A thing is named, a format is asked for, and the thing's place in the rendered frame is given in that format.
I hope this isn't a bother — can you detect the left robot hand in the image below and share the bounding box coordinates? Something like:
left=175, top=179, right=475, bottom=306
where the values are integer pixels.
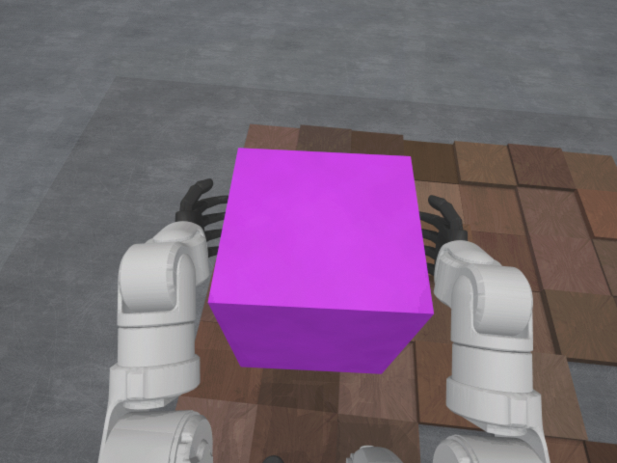
left=175, top=178, right=228, bottom=258

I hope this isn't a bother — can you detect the right robot forearm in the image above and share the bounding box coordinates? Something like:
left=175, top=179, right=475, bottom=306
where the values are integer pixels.
left=434, top=240, right=550, bottom=463

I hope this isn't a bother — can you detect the robot right upper arm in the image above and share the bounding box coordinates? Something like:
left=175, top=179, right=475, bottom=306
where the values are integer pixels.
left=433, top=434, right=543, bottom=463

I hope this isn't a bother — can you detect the robot left upper arm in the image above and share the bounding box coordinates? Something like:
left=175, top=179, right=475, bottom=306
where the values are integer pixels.
left=100, top=410, right=213, bottom=463

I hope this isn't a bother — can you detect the right robot hand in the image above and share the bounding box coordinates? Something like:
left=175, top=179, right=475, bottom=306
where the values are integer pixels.
left=419, top=195, right=468, bottom=276

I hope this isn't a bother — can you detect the carton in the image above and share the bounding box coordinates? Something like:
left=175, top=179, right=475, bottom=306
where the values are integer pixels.
left=208, top=148, right=434, bottom=374

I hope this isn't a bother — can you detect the left robot forearm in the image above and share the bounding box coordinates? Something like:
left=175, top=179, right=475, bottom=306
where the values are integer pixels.
left=98, top=221, right=210, bottom=463

